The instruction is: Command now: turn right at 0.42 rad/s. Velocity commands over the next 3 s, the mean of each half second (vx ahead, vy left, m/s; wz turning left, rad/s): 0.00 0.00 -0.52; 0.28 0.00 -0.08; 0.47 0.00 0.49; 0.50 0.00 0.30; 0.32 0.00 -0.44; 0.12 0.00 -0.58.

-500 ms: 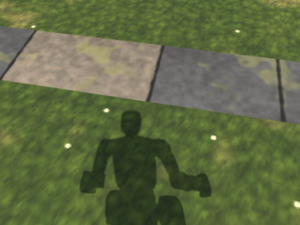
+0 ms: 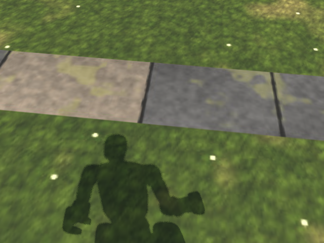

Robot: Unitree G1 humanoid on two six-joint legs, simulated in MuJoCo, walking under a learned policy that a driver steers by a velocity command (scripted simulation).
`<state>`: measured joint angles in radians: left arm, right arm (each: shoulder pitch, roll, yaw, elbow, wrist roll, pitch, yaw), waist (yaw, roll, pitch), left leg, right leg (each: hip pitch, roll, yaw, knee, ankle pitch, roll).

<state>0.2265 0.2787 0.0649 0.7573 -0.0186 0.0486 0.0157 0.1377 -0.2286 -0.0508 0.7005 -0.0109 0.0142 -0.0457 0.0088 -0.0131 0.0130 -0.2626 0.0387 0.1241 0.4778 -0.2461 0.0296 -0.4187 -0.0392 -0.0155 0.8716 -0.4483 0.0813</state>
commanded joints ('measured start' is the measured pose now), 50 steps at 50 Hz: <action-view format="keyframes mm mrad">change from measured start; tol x16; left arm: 1 -42 64 10 -110 -1 -11 -17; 7 88 287 76 -141 35 -22 -13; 50 -182 84 26 -224 -16 -169 -44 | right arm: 1 6 -193 -61 -46 9 -3 -6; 25 -70 -140 -56 -52 16 -38 10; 50 244 -227 -53 24 49 -70 33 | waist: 1 -34 166 -107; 5 22 115 -113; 7 24 -315 -83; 10 4 -68 -88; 31 -17 -142 -85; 34 -49 208 -72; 50 -38 179 15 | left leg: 1 170 296 -196 -100 476 221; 5 54 232 -83 66 265 82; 7 -439 -24 -6 539 -416 -94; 9 -467 -8 -195 746 -355 -72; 14 -387 -23 -199 711 -84 -96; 26 -243 -71 -227 278 -109 -109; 32 123 -46 -168 -85 -6 -14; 35 222 355 -809 -306 -459 262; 43 149 115 -414 -313 13 173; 50 72 146 -485 -216 36 149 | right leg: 1 -21 1 -36 -92 11 -30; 5 219 53 -55 -436 307 -131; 7 420 -352 526 -511 890 -397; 14 288 -158 300 -534 640 -308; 26 257 -126 474 -497 441 -314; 33 -44 35 410 -305 -178 -191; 35 -376 125 217 79 -149 -118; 38 -407 30 135 150 74 -81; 50 108 70 37 -409 318 -59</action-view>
